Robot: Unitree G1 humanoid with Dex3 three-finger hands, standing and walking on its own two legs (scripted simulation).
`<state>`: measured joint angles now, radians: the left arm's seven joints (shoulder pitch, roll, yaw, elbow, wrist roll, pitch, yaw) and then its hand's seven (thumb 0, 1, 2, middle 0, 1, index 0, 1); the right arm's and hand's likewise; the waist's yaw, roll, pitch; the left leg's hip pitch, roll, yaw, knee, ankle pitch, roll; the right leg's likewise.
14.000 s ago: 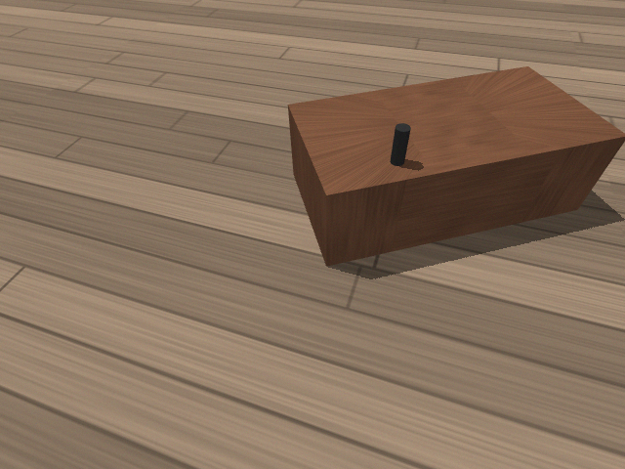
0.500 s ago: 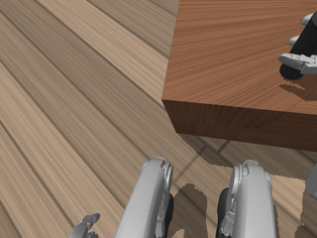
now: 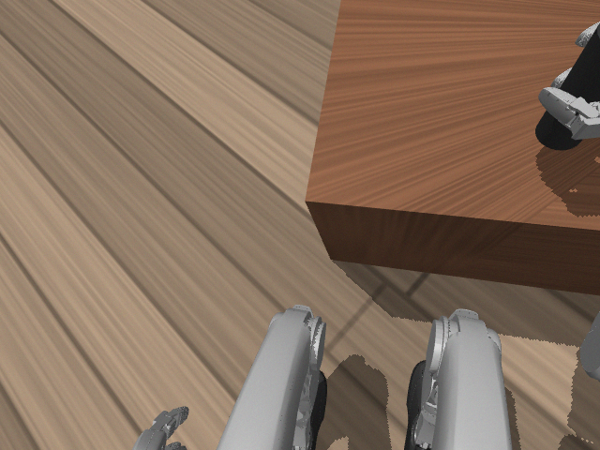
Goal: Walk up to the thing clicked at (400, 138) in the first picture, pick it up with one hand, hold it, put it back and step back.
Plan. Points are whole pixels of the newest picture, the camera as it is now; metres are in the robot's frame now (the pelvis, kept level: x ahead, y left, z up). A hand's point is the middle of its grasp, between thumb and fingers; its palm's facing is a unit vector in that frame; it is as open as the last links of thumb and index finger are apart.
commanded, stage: settle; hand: right
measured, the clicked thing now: (588, 90) +0.52 -0.25 +0.03
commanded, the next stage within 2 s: lift in 0.76 s
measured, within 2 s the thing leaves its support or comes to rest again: neither
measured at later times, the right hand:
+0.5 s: hand out of the picture +0.53 -0.26 +0.09, palm faces +0.14 +0.99 -0.01, open 8.3 cm
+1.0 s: hand out of the picture +0.52 -0.26 +0.11, palm faces +0.14 +0.99 -0.01, open 8.3 cm
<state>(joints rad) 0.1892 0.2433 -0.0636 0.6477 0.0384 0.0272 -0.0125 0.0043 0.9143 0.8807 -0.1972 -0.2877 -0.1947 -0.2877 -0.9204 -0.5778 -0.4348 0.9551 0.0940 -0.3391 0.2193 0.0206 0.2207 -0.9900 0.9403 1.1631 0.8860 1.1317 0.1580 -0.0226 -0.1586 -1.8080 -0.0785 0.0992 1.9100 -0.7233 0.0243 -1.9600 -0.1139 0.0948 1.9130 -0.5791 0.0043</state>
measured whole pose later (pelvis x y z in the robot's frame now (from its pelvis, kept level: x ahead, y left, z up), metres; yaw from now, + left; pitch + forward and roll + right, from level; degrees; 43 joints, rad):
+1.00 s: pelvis +0.02 -0.01 +0.08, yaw -2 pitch +33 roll +7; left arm 0.23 0.24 -0.04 0.64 0.03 0.01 -0.02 0.00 0.92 0.87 -0.19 -0.28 -0.20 -0.28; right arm -0.86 -0.52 -0.41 0.99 0.09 -0.39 0.21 0.02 0.24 -1.06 0.90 1.25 0.85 1.22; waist 0.16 -0.03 -0.17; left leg -1.53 -0.06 0.08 1.63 -0.68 0.00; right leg -1.69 -0.10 0.06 1.66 -0.56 -0.01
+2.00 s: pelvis +0.05 -0.02 +0.22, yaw -7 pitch +15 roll +3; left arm 0.24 0.24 0.00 0.65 -0.02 -0.05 0.03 0.01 0.90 0.89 -0.19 -0.28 -0.19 -0.29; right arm -0.29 -0.25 -0.20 0.53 0.20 -0.34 0.16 0.02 0.26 -1.07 0.92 1.23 0.87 1.19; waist 0.05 -0.02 -0.10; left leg -0.78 -0.03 0.04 1.04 -0.51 0.00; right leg -0.91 -0.05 0.01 1.06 -0.41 -0.01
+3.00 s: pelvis +0.07 -0.02 +0.26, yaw -7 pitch +9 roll +1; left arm 0.22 0.23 -0.01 0.66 -0.02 -0.05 0.04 0.01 0.92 0.88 -0.20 -0.29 -0.20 -0.29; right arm -0.14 -0.21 -0.14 0.41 0.21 -0.34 0.15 0.02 0.26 -1.07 0.92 1.23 0.86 1.20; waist 0.02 -0.01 -0.07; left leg -0.53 -0.01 0.01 0.85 -0.46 0.00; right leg -0.65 -0.04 -0.02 0.87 -0.36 0.00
